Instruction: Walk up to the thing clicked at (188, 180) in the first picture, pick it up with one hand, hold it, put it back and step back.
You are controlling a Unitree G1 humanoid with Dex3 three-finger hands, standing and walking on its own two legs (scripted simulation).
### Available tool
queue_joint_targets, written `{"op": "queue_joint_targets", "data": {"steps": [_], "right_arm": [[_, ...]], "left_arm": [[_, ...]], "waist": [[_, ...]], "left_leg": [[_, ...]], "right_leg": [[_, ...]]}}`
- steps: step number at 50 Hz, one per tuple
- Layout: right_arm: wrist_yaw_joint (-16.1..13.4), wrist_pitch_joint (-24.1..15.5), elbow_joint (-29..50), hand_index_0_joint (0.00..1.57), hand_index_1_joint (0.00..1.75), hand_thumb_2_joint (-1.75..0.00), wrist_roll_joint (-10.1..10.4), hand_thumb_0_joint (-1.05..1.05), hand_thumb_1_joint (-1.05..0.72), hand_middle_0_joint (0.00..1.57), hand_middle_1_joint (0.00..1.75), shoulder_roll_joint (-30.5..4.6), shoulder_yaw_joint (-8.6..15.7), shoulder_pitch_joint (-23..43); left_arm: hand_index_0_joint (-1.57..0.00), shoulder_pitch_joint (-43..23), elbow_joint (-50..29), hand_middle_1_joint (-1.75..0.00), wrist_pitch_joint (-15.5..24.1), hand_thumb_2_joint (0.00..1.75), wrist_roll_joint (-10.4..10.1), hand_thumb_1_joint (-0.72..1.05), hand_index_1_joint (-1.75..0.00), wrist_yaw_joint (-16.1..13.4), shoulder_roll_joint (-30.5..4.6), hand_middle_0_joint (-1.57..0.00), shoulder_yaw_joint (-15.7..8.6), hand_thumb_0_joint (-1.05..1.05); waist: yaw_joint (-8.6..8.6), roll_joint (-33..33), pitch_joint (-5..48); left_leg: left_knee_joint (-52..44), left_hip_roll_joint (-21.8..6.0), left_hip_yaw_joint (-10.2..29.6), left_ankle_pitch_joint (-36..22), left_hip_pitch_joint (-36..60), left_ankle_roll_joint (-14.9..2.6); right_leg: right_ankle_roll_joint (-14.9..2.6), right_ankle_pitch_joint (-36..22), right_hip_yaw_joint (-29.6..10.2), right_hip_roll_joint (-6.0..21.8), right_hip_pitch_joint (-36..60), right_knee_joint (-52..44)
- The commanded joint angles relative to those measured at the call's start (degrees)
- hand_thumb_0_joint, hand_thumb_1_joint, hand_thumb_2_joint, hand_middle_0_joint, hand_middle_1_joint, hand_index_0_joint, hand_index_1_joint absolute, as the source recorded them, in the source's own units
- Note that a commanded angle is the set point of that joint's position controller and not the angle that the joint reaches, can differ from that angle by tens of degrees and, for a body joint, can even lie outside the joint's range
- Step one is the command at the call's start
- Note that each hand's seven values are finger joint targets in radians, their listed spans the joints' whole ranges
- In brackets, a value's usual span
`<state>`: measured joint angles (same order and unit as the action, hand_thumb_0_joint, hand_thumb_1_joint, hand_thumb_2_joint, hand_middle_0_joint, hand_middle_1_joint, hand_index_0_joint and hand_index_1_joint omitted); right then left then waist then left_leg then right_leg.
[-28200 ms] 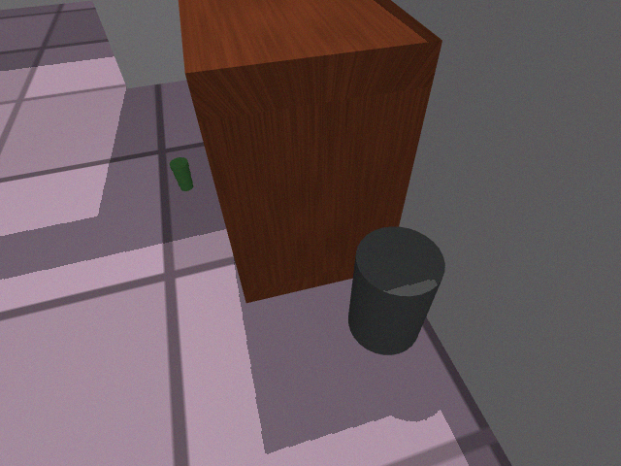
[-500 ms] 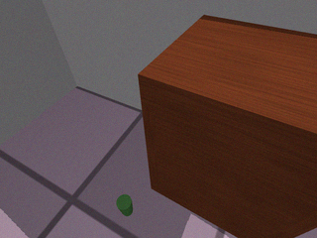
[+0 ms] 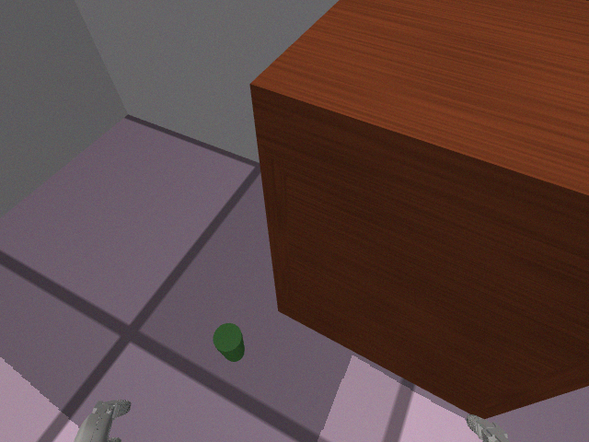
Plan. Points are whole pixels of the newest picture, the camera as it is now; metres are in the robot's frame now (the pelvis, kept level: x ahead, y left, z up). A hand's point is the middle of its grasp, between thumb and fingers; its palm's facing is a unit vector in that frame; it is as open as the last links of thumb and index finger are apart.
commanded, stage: go down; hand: left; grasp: from above
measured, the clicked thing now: (231, 344) +0.46 +0.22 -0.67
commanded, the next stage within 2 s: none
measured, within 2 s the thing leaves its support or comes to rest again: neither
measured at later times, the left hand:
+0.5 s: hand out of the picture +0.15 +0.26 -0.16, palm faces -0.06 -0.91 -0.42, open 15.2 cm
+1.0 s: hand (129, 432) +0.18 +0.29 -0.21, palm faces -0.05 -0.88 -0.48, open 15.8 cm
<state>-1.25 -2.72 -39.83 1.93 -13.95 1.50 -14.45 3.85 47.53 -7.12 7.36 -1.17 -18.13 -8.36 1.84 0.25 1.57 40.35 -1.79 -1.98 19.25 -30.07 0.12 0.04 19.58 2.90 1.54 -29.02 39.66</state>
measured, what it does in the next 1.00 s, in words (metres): lowers itself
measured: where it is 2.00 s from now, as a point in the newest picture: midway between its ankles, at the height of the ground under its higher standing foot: outside the picture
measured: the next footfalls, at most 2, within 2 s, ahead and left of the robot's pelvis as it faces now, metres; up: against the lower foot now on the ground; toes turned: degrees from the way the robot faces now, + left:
none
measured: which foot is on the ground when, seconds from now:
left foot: down 0.00-1.00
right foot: down 0.00-1.00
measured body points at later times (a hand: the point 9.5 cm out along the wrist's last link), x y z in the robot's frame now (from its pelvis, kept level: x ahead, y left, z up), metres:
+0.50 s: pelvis +0.01 +0.01 -0.04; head +0.09 +0.02 +0.40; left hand +0.15 +0.31 -0.13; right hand +0.18 -0.24 -0.12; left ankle +0.01 +0.12 -0.72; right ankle +0.00 -0.12 -0.72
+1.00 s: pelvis -0.02 +0.00 -0.09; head +0.09 +0.03 +0.35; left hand +0.18 +0.34 -0.18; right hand +0.15 -0.26 -0.17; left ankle +0.01 +0.12 -0.72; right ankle +0.00 -0.12 -0.72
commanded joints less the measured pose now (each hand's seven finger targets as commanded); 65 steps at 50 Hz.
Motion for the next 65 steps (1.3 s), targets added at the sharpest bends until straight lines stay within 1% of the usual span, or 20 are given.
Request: {"op": "queue_joint_targets", "data": {"steps": [1, 2, 5, 7, 11, 15, 19, 30, 34, 39, 42, 44, 46, 49, 51, 53, 57, 60, 61, 65], "right_arm": [[-1.37, -4.45, 8.98, 0.20, 0.30, -0.91, -0.32, 0.00, -0.89, 0.20, 0.30, -9.21, 3.33, 1.08], [-1.57, -4.95, 9.16, 0.20, 0.30, -0.88, -0.42, 0.00, -0.84, 0.20, 0.30, -9.04, 3.26, 0.98], [-2.02, -5.99, 9.81, 0.20, 0.30, -0.92, -0.47, 0.00, -0.92, 0.20, 0.30, -8.96, 3.40, 0.56], [-2.18, -6.48, 10.18, 0.20, 0.30, -0.87, -0.63, 0.00, -0.81, 0.20, 0.30, -8.97, 3.28, 0.75], [-2.69, -7.18, 11.38, 0.20, 0.30, -0.92, -0.78, 0.00, -0.91, 0.20, 0.30, -8.72, 3.20, 0.94], [-3.07, -7.92, 12.43, 0.20, 0.30, -0.87, -0.86, 0.00, -0.78, 0.20, 0.30, -8.43, 2.94, 1.17], [-3.47, -8.61, 13.60, 0.20, 0.30, -0.87, -0.96, 0.00, -0.81, 0.20, 0.30, -8.18, 2.80, 1.56], [-4.30, -9.57, 16.01, 0.20, 0.30, -0.87, -1.19, 0.00, -0.80, 0.20, 0.30, -7.87, 2.64, 0.85], [-4.62, -9.98, 16.24, 0.20, 0.30, -0.88, -1.35, 0.00, -0.83, 0.20, 0.30, -7.76, 2.60, 1.04], [-5.26, -10.46, 16.52, 0.20, 0.30, -0.87, -1.37, 0.00, -0.80, 0.20, 0.30, -7.65, 2.31, 1.25], [-5.60, -11.57, 15.27, 0.20, 0.30, -0.88, -1.64, 0.00, -0.82, 0.20, 0.30, -8.04, 2.10, 1.53], [-5.72, -12.32, 14.45, 0.20, 0.30, -0.87, -1.78, 0.00, -0.80, 0.20, 0.30, -8.11, 2.11, 1.56], [-5.35, -13.21, 13.00, 0.20, 0.30, -0.88, -2.02, 0.00, -0.82, 0.20, 0.30, -8.56, 2.28, 1.83], [-4.51, -14.14, 11.57, 0.20, 0.30, -0.89, -2.15, 0.00, -0.85, 0.20, 0.30, -9.34, 3.09, 1.79], [-4.05, -14.11, 10.44, 0.20, 0.30, -0.89, -2.30, 0.00, -0.86, 0.20, 0.30, -10.19, 3.68, 1.39], [-3.43, -13.38, 9.71, 0.20, 0.30, -0.89, -2.34, 0.00, -0.89, 0.20, 0.30, -10.81, 4.12, 0.95], [-2.05, -10.74, 8.46, 0.20, 0.30, -0.89, -1.83, 0.00, -0.85, 0.20, 0.30, -11.71, 4.12, 0.18], [-0.93, -8.49, 9.01, 0.20, 0.30, -0.89, -1.39, 0.00, -0.86, 0.20, 0.30, -12.07, 4.37, 0.51], [-0.64, -7.92, 8.77, 0.20, 0.30, -0.89, -1.40, 0.00, -0.86, 0.20, 0.30, -11.88, 4.25, 0.43], [0.19, -5.92, 9.05, 0.20, 0.30, -0.89, -1.23, 0.00, -0.86, 0.20, 0.30, -12.68, 4.57, 0.59]], "left_arm": [[-0.10, -1.15, -13.60, -0.66, 0.24, 0.68, -0.46, -0.41, -0.65, -0.24, -10.98, -0.10, -2.62, 0.00], [-0.04, -1.28, -15.03, -0.74, 0.08, 0.74, -0.24, -0.41, -0.72, -0.02, -10.60, -0.03, -2.01, 0.00], [-0.12, 2.72, -19.68, -0.82, -0.59, 0.82, 0.51, -0.45, -0.80, 0.10, -12.03, -0.11, -3.59, 0.00], [-0.04, 5.78, -20.82, -0.66, -1.49, 0.66, 1.06, -0.39, -0.64, 0.31, -11.09, -0.03, -3.14, 0.00], [-0.12, 7.75, -26.72, -0.76, -3.63, 0.75, 1.67, -0.44, -0.74, 0.29, -11.64, -0.11, -3.30, 0.00], [-0.02, 10.87, -29.05, -0.47, -5.91, 0.51, 1.49, -0.38, -0.47, 0.18, -10.57, -0.02, -2.88, 0.00], [-0.03, 13.30, -32.56, -0.60, -7.76, 0.63, 1.21, -0.40, -0.60, 0.47, -10.73, -0.02, -3.06, 0.00], [-0.02, 17.76, -39.92, -0.50, -9.62, 0.56, 0.51, -0.39, -0.50, 0.48, -10.78, -0.02, -3.24, 0.00], [-0.03, 18.36, -40.36, -0.63, -9.94, 0.68, 0.62, -0.40, -0.62, 0.14, -11.23, -0.03, -3.80, 0.00], [-0.02, 15.21, -40.57, -0.46, -9.85, 0.53, 0.57, -0.39, -0.46, 0.08, -11.96, -0.02, -3.96, 0.00], [-0.03, 7.55, -36.14, -0.51, -7.29, 0.57, 1.50, -0.43, -0.51, 0.01, -14.37, -0.03, -5.29, 0.00], [-0.01, 0.96, -32.81, -0.39, -4.15, 0.47, 2.08, -0.45, -0.39, 0.20, -16.41, -0.02, -6.39, 0.00], [-0.02, -3.75, -29.33, -0.41, -0.09, 0.48, 1.40, -0.48, -0.42, 0.91, -18.35, -0.03, -8.39, 0.00], [-0.04, -8.93, -26.68, -0.53, 6.96, 0.54, 1.72, -0.54, -0.53, 3.81, -20.68, -0.04, -9.15, 0.00], [-0.05, -10.29, -27.23, -0.58, 10.73, 0.56, 3.22, -0.59, -0.58, 5.73, -24.42, -0.06, -10.74, 0.00], [-0.07, -12.74, -26.29, -0.72, 13.34, 0.68, 4.54, -0.61, -0.71, 6.75, -24.13, -0.07, -10.00, 0.00], [-0.06, -14.67, -16.99, -0.49, 15.31, 0.45, 6.54, -0.61, -0.50, 6.50, -26.39, -0.07, -13.01, 0.00], [-0.07, -15.11, -11.68, -0.47, 16.02, 0.42, 6.98, -0.61, -0.48, 6.67, -28.76, -0.09, -15.87, 0.00], [-0.06, -19.63, -15.71, -0.43, 16.95, 0.41, 6.96, -0.61, -0.44, 6.93, -30.67, -0.07, -16.66, 0.00], [-0.05, -18.84, -7.19, -0.39, 19.52, 0.40, 4.81, -0.55, -0.39, 9.02, -33.08, -0.05, -20.74, 0.00]], "waist": [[-0.50, 0.70, 11.90], [0.36, 1.08, 12.66], [-0.44, 2.13, 14.91], [-0.44, 3.28, 14.64], [-0.38, 4.19, 16.07], [0.08, 3.27, 15.74], [-0.29, 4.41, 15.94], [0.21, 4.86, 19.52], [0.21, 5.18, 18.02], [1.21, 3.28, 16.50], [2.20, 3.92, 13.99], [2.80, 2.69, 12.87], [2.22, 4.24, 13.66], [2.49, 5.11, 19.93], [1.17, 9.74, 26.30], [1.02, 10.88, 30.73], [-0.39, 7.71, 34.04], [-1.27, 3.39, 33.29], [-1.88, 5.57, 35.35], [-0.97, 0.77, 34.60]], "left_leg": [[-1.16, 1.61, 1.34, -7.75, 3.32, -0.36], [0.01, 1.56, 1.43, -7.98, 3.27, -0.45], [2.55, 1.51, 1.53, -9.16, 2.14, -0.48], [3.57, 1.17, 1.94, -10.64, 1.92, -0.12], [5.97, 0.99, 2.43, -13.16, 1.32, -0.06], [8.22, 1.12, 2.45, -13.73, -0.97, -0.35], [9.52, 0.67, 3.39, -14.21, -2.33, -0.14], [13.81, 0.35, 4.29, -17.44, -4.33, -0.22], [14.08, 0.46, 4.60, -13.16, -7.15, -0.18], [14.66, 0.92, 4.07, -5.61, -10.74, -0.77], [16.84, 0.53, 4.34, -1.67, -14.43, -0.77], [19.89, 0.79, 3.44, 2.65, -18.82, -1.18], [22.19, 0.79, 3.23, 5.20, -21.88, -1.02], [27.19, 1.02, 2.99, 5.15, -24.80, -1.25], [28.94, 0.89, 3.46, 3.19, -23.01, -0.73], [30.99, 0.68, 4.38, 0.86, -23.02, -0.44], [35.76, 0.46, 5.34, -4.11, -27.07, -0.69], [38.17, 0.79, 4.72, -0.82, -34.35, -1.60], [38.84, 0.86, 4.75, -1.12, -34.83, -1.51], [42.32, 0.80, 4.37, 1.50, -41.53, -2.40]], "right_leg": [[-0.99, -6.30, -0.39, -1.70, 1.21, -1.61], [-0.89, -6.94, -0.62, -1.60, 0.14, -0.66], [-0.97, -7.91, -0.62, -1.47, -0.79, 1.77], [-1.11, -8.61, -0.30, -1.72, -2.16, 3.55], [-0.98, -9.80, -0.13, -1.83, -4.09, 5.54], [-0.84, -10.68, -0.05, -1.79, -4.59, 7.02], [-0.99, -9.75, 0.49, -1.99, -6.53, 8.90], [-1.07, -10.47, 0.67, -2.38, -9.84, 13.23], [-1.05, -8.09, 0.71, -2.36, -10.93, 13.94], [-0.93, -4.06, 0.30, -2.33, -12.30, 13.12], [-1.07, -0.46, 0.22, -2.30, -17.46, 15.75], [-0.94, 2.68, -0.49, -2.06, -21.19, 17.37], [-1.04, 5.05, -0.89, -1.84, -24.89, 20.70], [-1.28, 4.73, -1.52, -1.75, -29.22, 26.17], [-1.72, 3.41, -1.78, -1.57, -31.51, 30.08], [-2.02, 1.94, -1.60, -1.40, -33.96, 32.82], [-2.20, -0.44, -0.76, -1.58, -37.75, 36.91], [-2.16, 0.93, -1.05, -1.79, -37.33, 37.86], [-2.26, 0.78, -1.19, -1.72, -37.57, 39.22], [-1.78, 2.12, -1.52, -1.75, -38.67, 41.44]]}}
